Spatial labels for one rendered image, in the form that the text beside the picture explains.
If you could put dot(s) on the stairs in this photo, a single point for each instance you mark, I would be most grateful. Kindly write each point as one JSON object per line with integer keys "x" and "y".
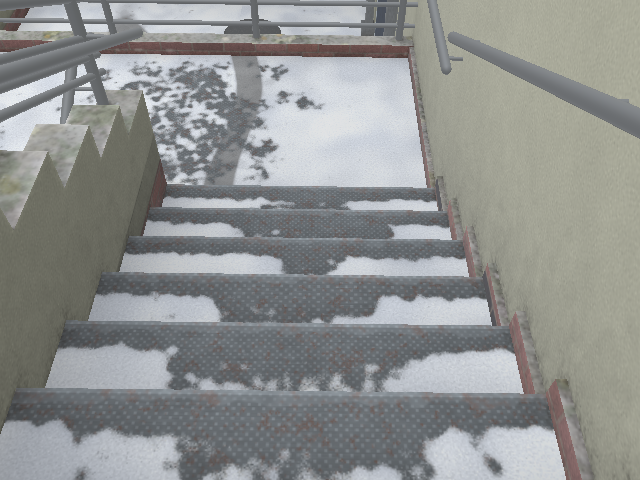
{"x": 285, "y": 333}

